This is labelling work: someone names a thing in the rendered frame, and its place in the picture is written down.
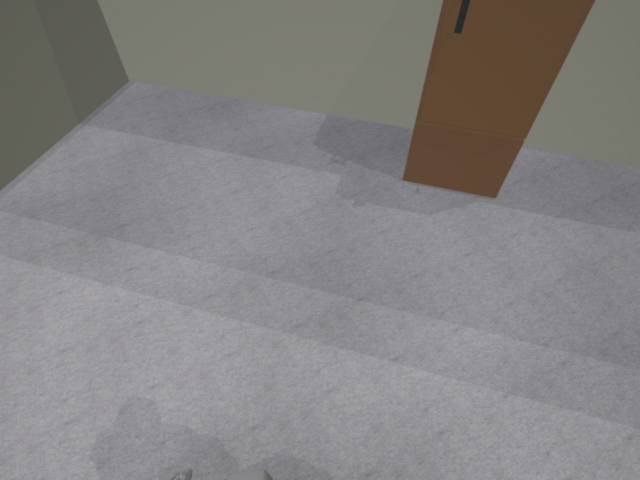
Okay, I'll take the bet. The cupboard door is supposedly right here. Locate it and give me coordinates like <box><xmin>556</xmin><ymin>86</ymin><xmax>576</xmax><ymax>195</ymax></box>
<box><xmin>422</xmin><ymin>0</ymin><xmax>589</xmax><ymax>136</ymax></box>

